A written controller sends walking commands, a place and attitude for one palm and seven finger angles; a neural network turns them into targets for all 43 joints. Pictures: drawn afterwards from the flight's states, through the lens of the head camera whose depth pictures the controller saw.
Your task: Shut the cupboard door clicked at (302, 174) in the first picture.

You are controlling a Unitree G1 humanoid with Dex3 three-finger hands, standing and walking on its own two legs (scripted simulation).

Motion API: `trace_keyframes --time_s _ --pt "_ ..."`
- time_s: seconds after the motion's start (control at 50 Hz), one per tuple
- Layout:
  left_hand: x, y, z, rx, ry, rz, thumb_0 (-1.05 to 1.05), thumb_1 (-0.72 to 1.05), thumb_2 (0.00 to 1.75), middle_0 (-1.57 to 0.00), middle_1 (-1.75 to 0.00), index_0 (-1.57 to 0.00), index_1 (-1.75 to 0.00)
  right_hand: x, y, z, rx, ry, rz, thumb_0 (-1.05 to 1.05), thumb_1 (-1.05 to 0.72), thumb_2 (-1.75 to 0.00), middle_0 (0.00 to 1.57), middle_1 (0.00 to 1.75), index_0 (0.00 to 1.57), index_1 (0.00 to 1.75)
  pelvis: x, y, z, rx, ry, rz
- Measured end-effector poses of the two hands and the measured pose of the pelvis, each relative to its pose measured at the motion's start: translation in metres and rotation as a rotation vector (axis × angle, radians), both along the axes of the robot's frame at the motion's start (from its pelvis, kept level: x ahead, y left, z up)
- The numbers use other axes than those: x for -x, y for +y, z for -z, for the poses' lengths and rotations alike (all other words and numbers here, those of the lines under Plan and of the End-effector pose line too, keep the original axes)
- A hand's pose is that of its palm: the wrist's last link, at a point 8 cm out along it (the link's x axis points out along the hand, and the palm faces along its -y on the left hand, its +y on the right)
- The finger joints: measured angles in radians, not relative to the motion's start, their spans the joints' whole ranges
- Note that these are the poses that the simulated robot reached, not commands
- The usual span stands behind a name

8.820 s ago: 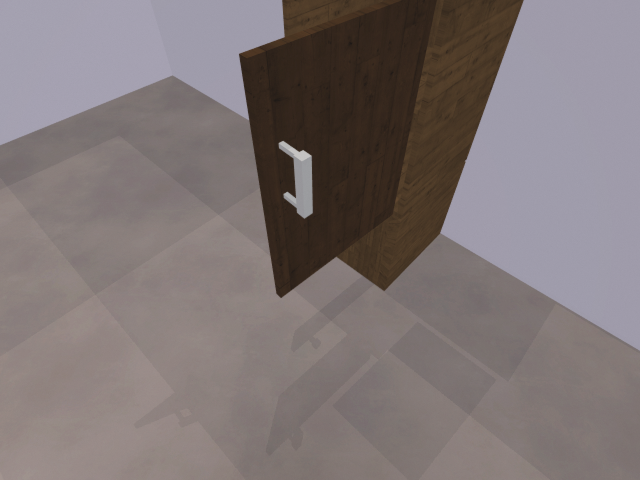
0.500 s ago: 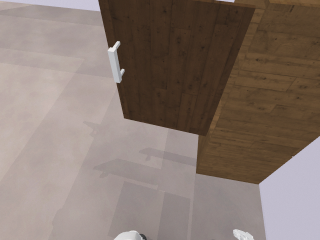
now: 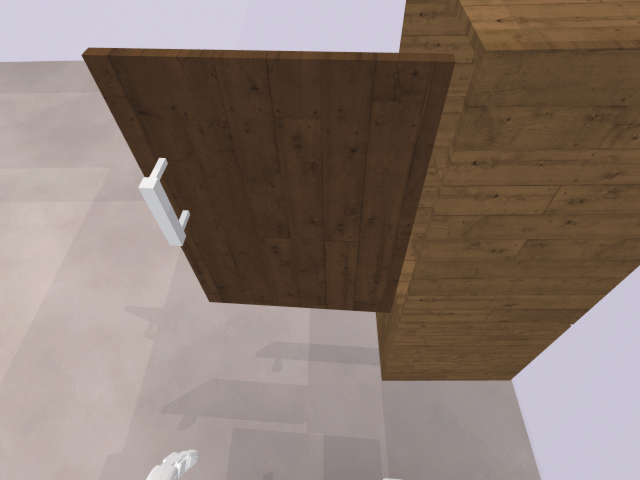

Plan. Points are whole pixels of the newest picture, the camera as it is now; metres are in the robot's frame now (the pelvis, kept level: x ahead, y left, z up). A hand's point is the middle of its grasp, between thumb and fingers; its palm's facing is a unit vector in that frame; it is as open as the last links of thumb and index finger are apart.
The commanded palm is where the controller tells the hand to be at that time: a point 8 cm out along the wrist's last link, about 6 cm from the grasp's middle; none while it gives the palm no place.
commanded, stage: come to a stop and stand still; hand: left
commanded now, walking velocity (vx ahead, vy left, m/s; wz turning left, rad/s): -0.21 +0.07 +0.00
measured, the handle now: (169, 203) +0.49 +0.24 +0.04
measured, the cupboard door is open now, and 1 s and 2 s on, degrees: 86 86 86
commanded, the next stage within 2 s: look again from close up in 1.50 s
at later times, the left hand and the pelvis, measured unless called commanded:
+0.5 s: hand out of the picture +0.00 +0.27 -0.15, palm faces +0.00 -0.95 -0.32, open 7.4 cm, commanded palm none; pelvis -0.01 +0.06 +0.00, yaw -2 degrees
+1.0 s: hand out of the picture +0.06 +0.19 -0.15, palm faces -0.05 -0.97 -0.25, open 7.3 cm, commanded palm none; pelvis +0.02 +0.01 +0.01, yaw -2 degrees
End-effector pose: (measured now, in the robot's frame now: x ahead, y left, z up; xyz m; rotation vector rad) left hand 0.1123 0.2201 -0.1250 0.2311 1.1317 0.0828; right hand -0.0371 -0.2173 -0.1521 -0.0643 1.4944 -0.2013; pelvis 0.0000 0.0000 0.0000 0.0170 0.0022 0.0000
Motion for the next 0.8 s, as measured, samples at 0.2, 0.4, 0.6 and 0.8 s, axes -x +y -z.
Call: trace_keyframes --time_s 0.2,0.4,0.6,0.8 --pt "0.036 0.023 0.021 0.059 0.066 -0.095 -0.01 0.92 0.9 -0.21 -0.3 -0.2 -0.3 -0.029 0.017 -0.013 0.061 -0.075 -0.043 0.0 -0.91 -0.9 0.2 0.3 0.2 0.3 0.011 0.024 0.001 0.01 -0.017 0.0" --pt "0.1 0.085 0.005 -0.066 0.182 -0.082 0.0 0.92 0.9 -0.2 -0.3 -0.2 -0.3 -0.074 0.04 -0.011 0.045 -0.325 -0.061 0.0 -0.93 -0.9 0.2 0.3 0.2 0.3 0.013 0.056 0.003 0.015 -0.031 0.038" --pt "0.126 0.086 -0.014 -0.101 0.23 -0.104 0.0 0.91 0.9 -0.2 -0.3 -0.19 -0.3 -0.078 0.04 -0.006 -0.004 -0.306 -0.11 0.0 -0.93 -0.9 0.2 0.3 0.2 0.3 0.01 0.054 -0.005 -0.009 -0.024 0.042" --pt "0.103 0.042 -0.008 -0.042 0.247 -0.077 0.0 0.91 0.9 -0.2 -0.3 -0.2 -0.3 -0.052 0.019 -0.005 -0.007 -0.174 -0.094 0.0 -0.91 -0.9 0.2 0.3 0.2 0.3 -0.004 0.032 -0.009 -0.014 -0.008 0.036"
